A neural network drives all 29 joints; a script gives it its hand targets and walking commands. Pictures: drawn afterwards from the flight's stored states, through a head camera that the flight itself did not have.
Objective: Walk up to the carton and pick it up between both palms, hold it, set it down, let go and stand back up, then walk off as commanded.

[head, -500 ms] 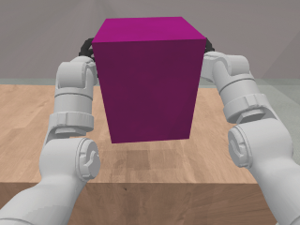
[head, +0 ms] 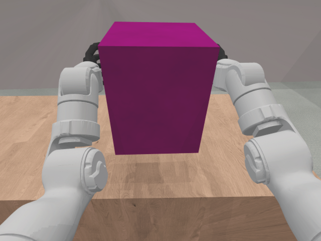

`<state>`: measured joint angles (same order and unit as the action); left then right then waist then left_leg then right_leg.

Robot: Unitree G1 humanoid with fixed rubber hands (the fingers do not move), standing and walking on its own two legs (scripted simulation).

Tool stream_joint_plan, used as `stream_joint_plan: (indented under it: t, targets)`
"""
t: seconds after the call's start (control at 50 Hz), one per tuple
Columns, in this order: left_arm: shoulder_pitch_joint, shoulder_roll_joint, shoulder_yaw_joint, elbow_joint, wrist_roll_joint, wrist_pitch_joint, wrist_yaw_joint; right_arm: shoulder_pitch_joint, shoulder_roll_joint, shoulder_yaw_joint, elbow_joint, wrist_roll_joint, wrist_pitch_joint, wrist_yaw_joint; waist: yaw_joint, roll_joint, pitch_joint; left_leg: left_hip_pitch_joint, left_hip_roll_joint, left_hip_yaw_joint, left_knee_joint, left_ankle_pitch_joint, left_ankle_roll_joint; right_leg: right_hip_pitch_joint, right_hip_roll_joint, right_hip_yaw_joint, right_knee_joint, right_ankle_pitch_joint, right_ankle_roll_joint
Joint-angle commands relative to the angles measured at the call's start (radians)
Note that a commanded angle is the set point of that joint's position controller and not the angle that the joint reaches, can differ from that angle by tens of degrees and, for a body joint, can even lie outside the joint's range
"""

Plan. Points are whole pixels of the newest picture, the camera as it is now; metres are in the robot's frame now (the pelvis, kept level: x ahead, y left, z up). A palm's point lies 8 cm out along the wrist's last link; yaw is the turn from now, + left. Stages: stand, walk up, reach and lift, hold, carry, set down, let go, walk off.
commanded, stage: hold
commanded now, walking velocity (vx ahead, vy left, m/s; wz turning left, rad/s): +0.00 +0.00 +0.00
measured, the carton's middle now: (156, 86) +0.38 +0.00 +0.28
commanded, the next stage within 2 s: none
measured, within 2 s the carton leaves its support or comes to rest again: neither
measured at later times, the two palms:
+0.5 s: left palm (89, 73) +0.36 +0.15 +0.32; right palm (217, 69) +0.36 -0.14 +0.33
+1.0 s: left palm (91, 76) +0.36 +0.15 +0.32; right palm (219, 69) +0.36 -0.14 +0.33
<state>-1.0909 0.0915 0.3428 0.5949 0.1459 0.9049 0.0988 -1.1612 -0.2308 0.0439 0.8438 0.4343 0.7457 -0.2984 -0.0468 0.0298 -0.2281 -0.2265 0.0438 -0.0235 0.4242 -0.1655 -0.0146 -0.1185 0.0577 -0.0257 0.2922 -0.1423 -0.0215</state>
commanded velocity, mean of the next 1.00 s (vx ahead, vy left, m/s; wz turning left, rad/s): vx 0.00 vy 0.00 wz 0.00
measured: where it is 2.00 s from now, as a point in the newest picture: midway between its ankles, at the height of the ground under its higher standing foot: outside the picture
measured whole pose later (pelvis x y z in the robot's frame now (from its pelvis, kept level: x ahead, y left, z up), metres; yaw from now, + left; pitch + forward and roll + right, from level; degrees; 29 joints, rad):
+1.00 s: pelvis -0.01 +0.00 +0.00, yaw +0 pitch -2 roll -2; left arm -1.07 0.08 0.32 0.59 0.14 0.91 0.11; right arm -1.19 -0.23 0.01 0.91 0.43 0.74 -0.29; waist -0.06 0.02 -0.24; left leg -0.24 0.04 -0.03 0.44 -0.16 -0.01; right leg -0.13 0.06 -0.03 0.31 -0.14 -0.02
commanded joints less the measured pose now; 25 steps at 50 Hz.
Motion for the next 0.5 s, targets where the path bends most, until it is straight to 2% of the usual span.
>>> stream_joint_plan:
  t: [0.0,0.04,0.06,0.08,0.1,0.12,0.16,0.18,0.2,0.22,0.24,0.26,0.3,0.32,0.34,0.36,0.38,0.42,0.44,0.46,0.48]
  targets:
    - [-0.929,-0.604,-0.305,-0.222,-0.199,-0.093,-0.17,-1.034,0.708,0.089,-0.376,0.197,-0.068,0.14,-0.028,0.026,-0.391,0.193,-0.058,-0.046,-0.024,0.192,-0.028,0.013,0.024,0.07,-0.05,0.14,0.057]
    - [-0.92,-0.609,-0.313,-0.201,-0.208,-0.089,-0.175,-1.034,0.707,0.071,-0.361,0.187,-0.078,0.144,-0.023,0.027,-0.391,0.193,-0.061,-0.041,-0.032,0.158,-0.023,0.005,0.021,0.064,-0.056,0.102,0.058]
    - [-0.902,-0.588,-0.29,-0.19,-0.181,-0.086,-0.177,-1.041,0.711,0.076,-0.361,0.173,-0.075,0.142,-0.021,0.007,-0.375,0.187,-0.063,-0.036,-0.038,0.137,-0.015,0.006,0.024,0.06,-0.057,0.07,0.057]
    - [-0.943,-0.609,-0.326,-0.213,-0.215,-0.093,-0.171,-1.068,0.724,0.093,-0.398,0.19,-0.08,0.149,-0.02,0.012,-0.437,0.182,-0.064,-0.044,-0.034,0.137,-0.019,0.01,0.03,0.063,-0.051,0.082,0.057]
    - [-0.945,-0.625,-0.34,-0.252,-0.226,-0.097,-0.164,-1.03,0.722,0.084,-0.394,0.191,-0.077,0.147,-0.039,0.034,-0.442,0.202,-0.062,-0.043,-0.022,0.203,-0.032,0.026,0.03,0.058,-0.039,0.139,0.057]
    - [-0.968,-0.618,-0.353,-0.274,-0.238,-0.101,-0.161,-1.05,0.73,0.107,-0.412,0.209,-0.076,0.15,-0.027,0.032,-0.475,0.203,-0.065,-0.043,-0.016,0.191,-0.028,0.029,0.03,0.066,-0.041,0.132,0.052]
    - [-0.948,-0.61,-0.354,-0.281,-0.236,-0.102,-0.153,-1.041,0.749,0.122,-0.441,0.206,-0.077,0.146,-0.025,0.014,-0.473,0.219,-0.066,-0.048,-0.002,0.239,-0.025,0.034,0.026,0.06,-0.038,0.18,0.064]
    - [-0.947,-0.591,-0.329,-0.268,-0.228,-0.101,-0.153,-1.056,0.761,0.132,-0.449,0.212,-0.071,0.139,-0.01,-0.021,-0.47,0.204,-0.073,-0.044,0.005,0.243,-0.018,0.058,0.023,0.069,-0.034,0.202,0.072]
    - [-0.947,-0.595,-0.332,-0.275,-0.221,-0.099,-0.153,-1.051,0.761,0.133,-0.448,0.223,-0.071,0.138,-0.012,0.008,-0.469,0.212,-0.074,-0.049,0.001,0.24,-0.025,0.052,0.022,0.07,-0.034,0.203,0.07]
    - [-0.955,-0.593,-0.322,-0.281,-0.208,-0.095,-0.154,-0.984,0.725,0.1,-0.359,0.212,-0.053,0.142,-0.026,0.03,-0.434,0.21,-0.07,-0.052,-0.004,0.21,-0.032,0.039,0.024,0.064,-0.037,0.15,0.066]
    - [-0.971,-0.586,-0.297,-0.252,-0.186,-0.096,-0.155,-1.007,0.747,0.105,-0.327,0.205,-0.052,0.148,-0.009,0.018,-0.369,0.185,-0.068,-0.042,-0.021,0.163,-0.019,0.006,0.02,0.062,-0.045,0.091,0.067]
    - [-0.974,-0.588,-0.317,-0.281,-0.195,-0.096,-0.155,-0.991,0.754,0.093,-0.326,0.197,-0.062,0.155,-0.015,0.03,-0.4,0.195,-0.061,-0.046,-0.034,0.163,-0.019,-0.002,0.02,0.064,-0.042,0.083,0.062]
    - [-0.961,-0.606,-0.331,-0.251,-0.215,-0.097,-0.16,-1.006,0.74,0.076,-0.342,0.192,-0.071,0.153,-0.031,0.032,-0.417,0.192,-0.063,-0.046,-0.026,0.17,-0.03,0.008,0.02,0.062,-0.046,0.09,0.054]
    - [-0.957,-0.605,-0.32,-0.211,-0.205,-0.091,-0.163,-1.028,0.726,0.075,-0.356,0.191,-0.073,0.151,-0.032,0.027,-0.402,0.18,-0.066,-0.046,-0.026,0.165,-0.024,0.009,0.019,0.065,-0.046,0.093,0.058]
    - [-0.951,-0.575,-0.303,-0.226,-0.209,-0.094,-0.164,-1.035,0.761,0.098,-0.375,0.199,-0.069,0.15,-0.013,-0.011,-0.421,0.169,-0.071,-0.044,-0.016,0.188,-0.018,0.036,0.02,0.074,-0.045,0.136,0.068]
    - [-0.951,-0.589,-0.32,-0.242,-0.208,-0.094,-0.162,-1.017,0.745,0.097,-0.368,0.204,-0.071,0.144,-0.023,0.025,-0.437,0.199,-0.063,-0.044,-0.014,0.227,-0.028,0.052,0.023,0.072,-0.039,0.176,0.064]
    - [-0.909,-0.591,-0.299,-0.202,-0.196,-0.085,-0.162,-1.035,0.71,0.103,-0.412,0.209,-0.071,0.142,-0.021,0.017,-0.439,0.203,-0.068,-0.047,-0.016,0.238,-0.036,0.059,0.028,0.064,-0.042,0.172,0.065]
    - [-0.925,-0.595,-0.311,-0.231,-0.196,-0.087,-0.165,-0.999,0.707,0.086,-0.366,0.203,-0.065,0.144,-0.039,0.045,-0.41,0.199,-0.066,-0.046,-0.018,0.202,-0.036,0.048,0.028,0.06,-0.041,0.146,0.059]
    - [-0.939,-0.613,-0.314,-0.235,-0.203,-0.087,-0.162,-1.037,0.707,0.09,-0.37,0.212,-0.071,0.152,-0.017,0.053,-0.419,0.196,-0.062,-0.052,-0.023,0.191,-0.036,0.023,0.032,0.057,-0.041,0.118,0.057]
    - [-0.956,-0.613,-0.325,-0.255,-0.196,-0.094,-0.159,-1.001,0.707,0.088,-0.337,0.207,-0.067,0.154,-0.024,0.069,-0.398,0.201,-0.055,-0.055,-0.021,0.201,-0.044,0.004,0.031,0.052,-0.037,0.103,0.059]
    - [-0.928,-0.609,-0.303,-0.225,-0.194,-0.085,-0.16,-1.008,0.701,0.088,-0.339,0.209,-0.064,0.154,-0.011,0.043,-0.381,0.196,-0.06,-0.053,-0.029,0.188,-0.036,0.006,0.035,0.055,-0.048,0.1,0.057]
